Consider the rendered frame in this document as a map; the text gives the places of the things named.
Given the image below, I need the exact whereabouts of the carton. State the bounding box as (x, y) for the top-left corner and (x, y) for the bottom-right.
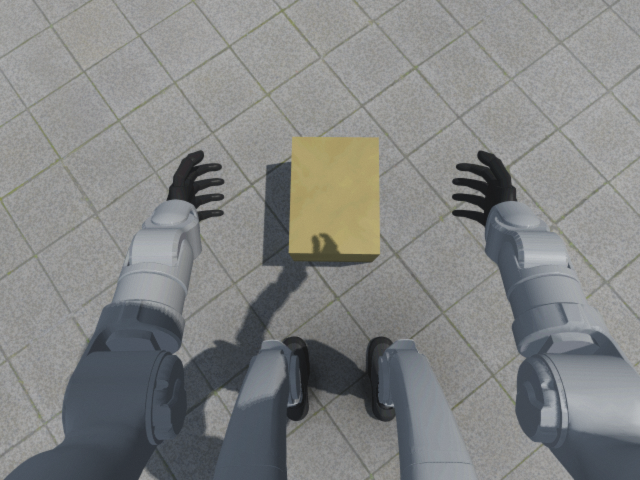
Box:
(289, 137), (380, 262)

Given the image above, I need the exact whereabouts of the robot left forearm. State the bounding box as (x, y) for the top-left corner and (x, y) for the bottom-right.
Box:
(62, 200), (202, 434)

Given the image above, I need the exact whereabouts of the robot right forearm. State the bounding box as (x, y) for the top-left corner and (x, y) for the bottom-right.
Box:
(485, 201), (640, 378)

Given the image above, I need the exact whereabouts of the robot right hand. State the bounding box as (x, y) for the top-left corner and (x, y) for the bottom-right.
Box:
(452, 150), (518, 227)

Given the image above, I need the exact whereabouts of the robot left hand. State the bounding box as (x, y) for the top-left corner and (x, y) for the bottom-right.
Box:
(167, 150), (224, 222)

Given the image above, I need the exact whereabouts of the robot right upper arm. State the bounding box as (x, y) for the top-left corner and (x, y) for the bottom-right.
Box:
(515, 353), (640, 480)

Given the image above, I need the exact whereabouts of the robot left shin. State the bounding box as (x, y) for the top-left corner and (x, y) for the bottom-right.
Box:
(249, 340), (303, 407)

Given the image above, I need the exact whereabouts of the robot right foot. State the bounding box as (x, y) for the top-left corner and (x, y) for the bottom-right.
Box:
(368, 337), (396, 422)

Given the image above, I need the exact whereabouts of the robot left upper arm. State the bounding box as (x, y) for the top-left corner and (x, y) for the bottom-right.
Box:
(4, 350), (187, 480)

